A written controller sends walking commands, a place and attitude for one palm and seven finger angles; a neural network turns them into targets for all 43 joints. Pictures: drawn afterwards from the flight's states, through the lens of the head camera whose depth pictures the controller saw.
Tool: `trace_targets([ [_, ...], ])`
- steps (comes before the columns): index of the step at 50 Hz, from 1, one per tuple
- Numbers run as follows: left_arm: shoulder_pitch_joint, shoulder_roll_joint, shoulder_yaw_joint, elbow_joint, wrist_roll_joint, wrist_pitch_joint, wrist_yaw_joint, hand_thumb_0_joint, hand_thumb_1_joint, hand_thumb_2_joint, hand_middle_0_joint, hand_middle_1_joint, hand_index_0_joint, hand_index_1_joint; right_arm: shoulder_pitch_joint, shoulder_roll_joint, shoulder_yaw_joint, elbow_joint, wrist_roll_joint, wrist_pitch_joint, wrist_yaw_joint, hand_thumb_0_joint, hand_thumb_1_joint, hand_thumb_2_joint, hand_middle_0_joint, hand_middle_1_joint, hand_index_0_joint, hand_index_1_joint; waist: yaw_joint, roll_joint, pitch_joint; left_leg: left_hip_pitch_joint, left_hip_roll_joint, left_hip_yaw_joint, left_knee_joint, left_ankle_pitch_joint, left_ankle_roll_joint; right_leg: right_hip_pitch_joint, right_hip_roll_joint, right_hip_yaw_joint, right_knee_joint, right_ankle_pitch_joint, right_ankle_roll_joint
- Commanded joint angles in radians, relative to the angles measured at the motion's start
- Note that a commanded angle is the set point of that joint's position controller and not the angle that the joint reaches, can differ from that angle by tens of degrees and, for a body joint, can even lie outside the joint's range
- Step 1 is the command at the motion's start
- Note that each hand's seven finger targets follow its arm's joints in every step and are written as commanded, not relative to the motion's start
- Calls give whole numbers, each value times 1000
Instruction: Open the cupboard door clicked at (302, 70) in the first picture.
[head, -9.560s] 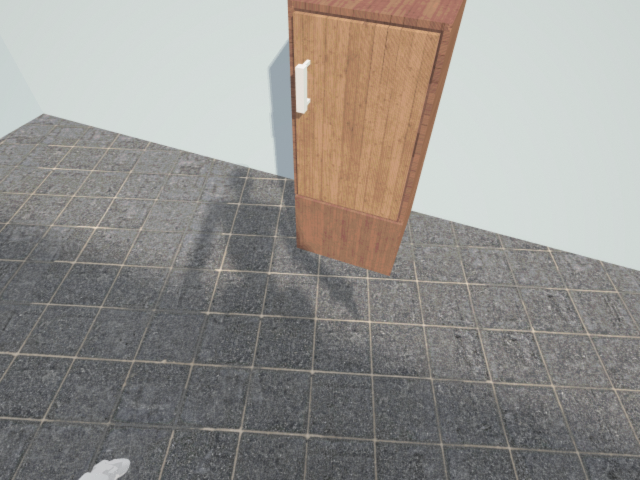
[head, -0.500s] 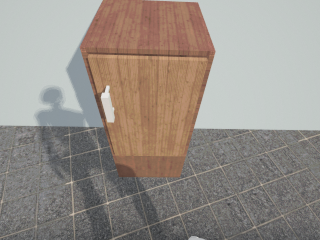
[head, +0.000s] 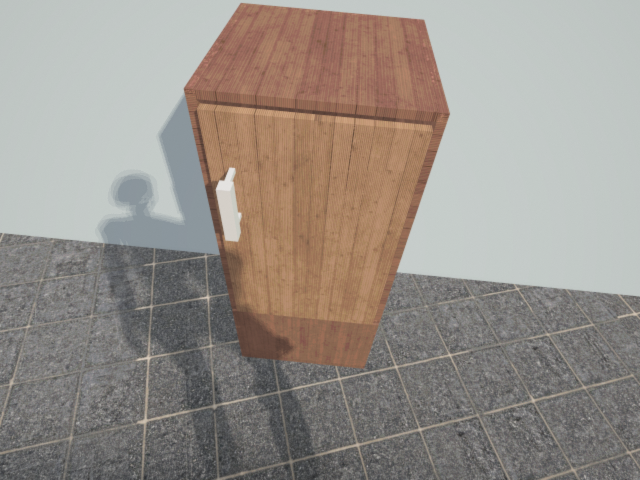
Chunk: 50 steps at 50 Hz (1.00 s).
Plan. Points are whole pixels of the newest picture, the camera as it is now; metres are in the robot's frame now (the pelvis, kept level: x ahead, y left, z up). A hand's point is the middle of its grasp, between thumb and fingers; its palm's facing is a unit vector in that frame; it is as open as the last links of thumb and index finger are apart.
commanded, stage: come to a stop and stand still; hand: left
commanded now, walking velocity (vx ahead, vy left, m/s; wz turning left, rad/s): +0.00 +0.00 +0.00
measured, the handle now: (232, 204) +0.56 +0.20 -0.01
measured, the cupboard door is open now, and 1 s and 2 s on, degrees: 0 0 0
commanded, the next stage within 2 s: look again from close up in 0.50 s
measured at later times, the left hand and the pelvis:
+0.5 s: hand out of the picture -0.03 +0.12 -0.17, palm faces +0.04 -0.99 -0.12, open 7.4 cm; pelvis -0.01 -0.02 +0.01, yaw +0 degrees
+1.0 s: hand out of the picture +0.03 +0.18 -0.17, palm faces +0.01 -0.97 -0.22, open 7.3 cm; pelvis +0.01 +0.01 +0.00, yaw -1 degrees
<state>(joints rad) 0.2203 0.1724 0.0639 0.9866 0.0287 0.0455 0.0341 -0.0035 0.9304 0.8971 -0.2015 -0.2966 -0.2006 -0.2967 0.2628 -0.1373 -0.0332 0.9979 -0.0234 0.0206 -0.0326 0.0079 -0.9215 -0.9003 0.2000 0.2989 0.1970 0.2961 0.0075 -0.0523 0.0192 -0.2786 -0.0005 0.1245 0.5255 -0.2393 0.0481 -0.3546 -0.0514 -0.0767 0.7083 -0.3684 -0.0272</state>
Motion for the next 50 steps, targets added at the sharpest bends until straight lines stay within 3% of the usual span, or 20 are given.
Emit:
trace_targets([
  [1,109,-4,-20,-12,0,-26,-10,0,900,900,-200,-300,-200,-300,-15,-125,-16,-54,-5,-20,3,0,-900,-900,200,300,200,300,25,154,24,-69,230,-219,-281,-104,94,84,-15,33,-70,7,15],
  [3,141,4,-28,8,-1,-41,-8,0,900,900,-200,-300,-200,-300,5,-121,-14,-46,2,-23,4,0,-900,-900,200,300,200,300,25,66,1,-15,189,-193,-203,-55,57,134,-22,55,-272,118,22],
  [5,142,50,-36,21,-3,-59,-2,0,900,900,-200,-300,-200,-300,26,-88,-5,-38,15,-24,9,0,-900,-900,200,300,200,300,-8,-47,-9,31,100,-117,-117,-7,-6,105,-117,189,-361,182,-18],
  [6,132,67,-39,22,-5,-61,-3,0,900,900,-200,-300,-200,-300,40,-83,-1,-32,15,-26,13,0,-900,-900,200,300,200,300,-23,-38,-30,87,85,-101,-109,36,-16,81,-140,189,-362,218,-29],
  [7,122,66,-38,26,-6,-69,-2,0,900,900,-200,-300,-200,-300,40,-81,-1,-19,12,-21,11,0,-900,-900,200,300,200,300,-31,-113,-49,119,89,-91,-90,53,-23,69,-121,192,-363,240,-29],
  [13,160,44,-54,64,-12,-69,0,0,900,900,-200,-300,-200,-300,30,-83,15,33,14,-25,12,0,-900,-900,200,300,200,300,-19,34,37,118,112,-109,-151,39,-23,32,-78,153,-396,112,-12],
  [19,199,30,-59,99,-13,-68,0,0,900,900,-200,-300,-200,-300,59,-68,24,71,11,-23,8,0,-900,-900,200,300,200,300,-10,50,101,71,107,-117,-183,-26,-27,32,-67,141,-429,26,-13],
  [23,205,24,-59,105,-15,-69,1,0,900,900,-200,-300,-200,-300,88,-63,28,87,9,-26,7,0,-900,-900,200,300,200,300,-6,47,83,60,108,-119,-189,-27,-28,62,-63,129,-422,40,-13],
  [29,210,5,-57,111,-18,-72,2,0,900,900,-200,-300,-200,-300,123,-44,31,107,8,-35,2,0,-900,-900,200,300,200,300,0,57,61,42,111,-121,-194,6,-30,113,-60,115,-400,104,-19],
  [30,252,57,-67,127,0,-89,40,0,900,900,-200,-300,-200,-300,-25,-98,24,37,12,-49,15,0,-900,-900,200,300,200,300,45,96,138,-35,105,-86,34,24,-63,55,-117,203,-407,408,0],
  [31,175,105,-60,75,-9,-94,29,0,900,900,-200,-300,-200,-300,73,-42,21,21,12,-29,20,0,-900,-900,200,300,200,300,-49,92,53,22,78,-99,44,-95,-55,8,-164,237,-456,10,-50],
  [32,132,115,-49,52,-7,-93,20,0,900,900,-200,-300,-200,-300,88,-43,22,34,2,-18,29,0,-900,-900,200,300,200,300,-43,81,88,38,74,-82,44,-94,-47,-54,-146,216,-468,-161,-62],
  [33,118,95,-49,47,-7,-92,21,0,900,900,-200,-300,-200,-300,139,-51,22,33,0,-18,29,0,-900,-900,200,300,200,300,-66,34,64,27,76,-84,47,-82,-37,-54,-119,184,-443,-200,-62],
  [36,120,54,-50,35,-14,-87,16,0,900,900,-200,-300,-200,-300,174,-59,24,30,-2,-33,24,0,-900,-900,200,300,200,300,-55,51,41,1,91,-127,-40,-62,-21,-11,-60,126,-335,-95,-54],
  [37,132,43,-51,36,-11,-83,16,0,900,900,-200,-300,-200,-300,171,-65,25,29,-4,-40,22,0,-900,-900,200,300,200,300,-42,129,47,-27,105,-157,-83,-69,-9,18,-40,98,-286,-49,-49],
  [38,146,39,-50,40,-14,-78,13,0,900,900,-200,-300,-200,-300,156,-72,27,26,-4,-43,19,0,-900,-900,200,300,200,300,-26,148,44,-60,124,-186,-127,-92,2,58,-20,78,-252,-12,-40],
  [40,171,27,-55,51,-14,-76,9,0,900,900,-200,-300,-200,-300,121,-83,25,16,0,-46,15,0,-900,-900,200,300,200,300,-4,116,58,-95,137,-205,-169,-120,14,105,-12,69,-239,51,-29],
  [41,170,25,-55,52,-13,-76,8,0,900,900,-200,-300,-200,-300,118,-84,25,15,1,-46,14,0,-900,-900,200,300,200,300,0,64,70,-106,131,-200,-169,-118,14,114,-17,76,-247,64,-28],
  [44,163,29,-57,54,-15,-78,8,0,900,900,-200,-300,-200,-300,124,-82,29,28,2,-55,12,0,-900,-900,200,300,200,300,-2,27,60,-54,120,-177,-155,-4,11,115,-31,92,-259,126,-23],
  [50,152,49,-54,53,-15,-76,10,0,900,900,-200,-300,-200,-300,112,-93,29,53,5,-59,10,0,-900,-900,200,300,200,300,-5,28,26,27,116,-151,-143,104,8,125,-47,96,-271,183,-10],
])
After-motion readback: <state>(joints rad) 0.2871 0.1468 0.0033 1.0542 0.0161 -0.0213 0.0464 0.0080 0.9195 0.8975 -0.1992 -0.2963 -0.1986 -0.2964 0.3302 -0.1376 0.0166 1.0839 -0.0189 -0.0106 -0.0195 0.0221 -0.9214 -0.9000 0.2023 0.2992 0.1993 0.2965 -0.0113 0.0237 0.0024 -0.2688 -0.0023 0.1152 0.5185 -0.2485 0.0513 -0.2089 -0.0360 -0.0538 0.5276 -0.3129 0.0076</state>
